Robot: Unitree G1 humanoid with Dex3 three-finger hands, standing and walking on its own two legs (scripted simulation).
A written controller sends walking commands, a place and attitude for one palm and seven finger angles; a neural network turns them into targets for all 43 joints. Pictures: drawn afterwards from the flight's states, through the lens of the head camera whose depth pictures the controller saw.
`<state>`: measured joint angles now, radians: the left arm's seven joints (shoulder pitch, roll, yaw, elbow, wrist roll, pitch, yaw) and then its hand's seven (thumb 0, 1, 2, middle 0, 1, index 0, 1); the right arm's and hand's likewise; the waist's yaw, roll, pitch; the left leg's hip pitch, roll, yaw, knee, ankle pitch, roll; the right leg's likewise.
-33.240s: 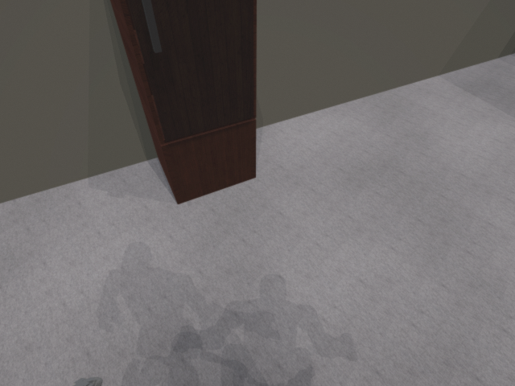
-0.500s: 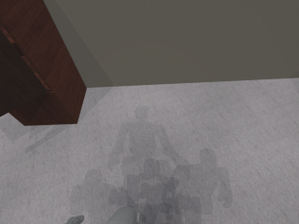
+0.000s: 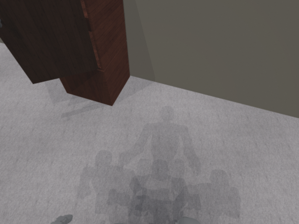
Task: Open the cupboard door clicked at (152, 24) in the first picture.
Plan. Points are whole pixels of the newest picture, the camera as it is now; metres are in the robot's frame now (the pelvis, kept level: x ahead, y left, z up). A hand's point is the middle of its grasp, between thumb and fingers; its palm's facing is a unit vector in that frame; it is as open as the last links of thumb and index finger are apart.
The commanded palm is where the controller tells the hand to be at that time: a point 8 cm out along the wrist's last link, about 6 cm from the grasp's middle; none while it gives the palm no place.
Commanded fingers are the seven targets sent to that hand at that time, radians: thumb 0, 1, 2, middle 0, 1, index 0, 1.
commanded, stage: turn to face it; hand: left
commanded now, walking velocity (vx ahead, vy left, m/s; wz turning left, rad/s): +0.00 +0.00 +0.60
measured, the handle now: out of the picture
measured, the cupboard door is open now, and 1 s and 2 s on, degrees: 40 40 40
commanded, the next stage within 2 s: take the last steps up to it in 0.58 s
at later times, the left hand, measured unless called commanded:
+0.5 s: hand out of the picture -0.02 +0.19 -0.19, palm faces +0.34 -0.91 -0.23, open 7.3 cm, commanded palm none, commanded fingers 0.00 0.90 0.90 -0.20 -0.30 -0.20 -0.30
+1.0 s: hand out of the picture -0.03 +0.13 -0.15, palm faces +0.50 -0.84 -0.21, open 7.4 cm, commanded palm none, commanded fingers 0.00 0.90 0.90 -0.20 -0.30 -0.20 -0.30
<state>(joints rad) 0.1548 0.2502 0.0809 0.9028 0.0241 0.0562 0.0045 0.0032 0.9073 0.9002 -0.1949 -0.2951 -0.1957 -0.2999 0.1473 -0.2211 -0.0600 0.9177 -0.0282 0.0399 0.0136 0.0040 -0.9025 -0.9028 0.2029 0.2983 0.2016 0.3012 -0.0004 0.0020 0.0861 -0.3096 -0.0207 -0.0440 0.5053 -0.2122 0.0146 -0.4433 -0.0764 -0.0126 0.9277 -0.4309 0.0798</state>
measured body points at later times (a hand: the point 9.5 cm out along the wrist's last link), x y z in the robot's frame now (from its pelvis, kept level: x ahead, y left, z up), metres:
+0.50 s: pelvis +0.01 -0.01 -0.01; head +0.05 +0.01 +0.43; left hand -0.04 +0.24 -0.17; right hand +0.19 -0.23 -0.15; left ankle -0.02 +0.09 -0.74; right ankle +0.00 -0.15 -0.72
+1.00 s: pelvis +0.04 -0.02 +0.01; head +0.07 -0.03 +0.46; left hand -0.06 +0.18 -0.13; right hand +0.20 -0.22 -0.15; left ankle -0.01 +0.12 -0.65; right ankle +0.06 -0.14 -0.74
